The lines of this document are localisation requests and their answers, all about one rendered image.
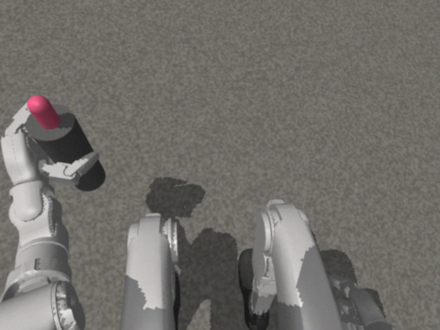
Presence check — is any right robot hand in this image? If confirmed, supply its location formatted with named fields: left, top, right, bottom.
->
left=328, top=274, right=387, bottom=330

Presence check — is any bottle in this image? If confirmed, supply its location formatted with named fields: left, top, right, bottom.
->
left=25, top=96, right=106, bottom=191

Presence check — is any left robot hand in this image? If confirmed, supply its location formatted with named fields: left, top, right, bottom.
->
left=1, top=102, right=100, bottom=186

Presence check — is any left robot arm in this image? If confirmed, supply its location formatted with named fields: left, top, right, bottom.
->
left=0, top=180, right=85, bottom=330

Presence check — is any right robot foot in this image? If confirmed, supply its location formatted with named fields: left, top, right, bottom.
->
left=239, top=249, right=269, bottom=330

